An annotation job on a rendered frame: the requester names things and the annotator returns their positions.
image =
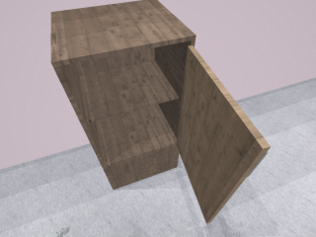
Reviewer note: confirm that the left robot hand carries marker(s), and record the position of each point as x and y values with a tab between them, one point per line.
58	231

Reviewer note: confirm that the cupboard door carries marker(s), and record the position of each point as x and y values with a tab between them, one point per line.
217	142

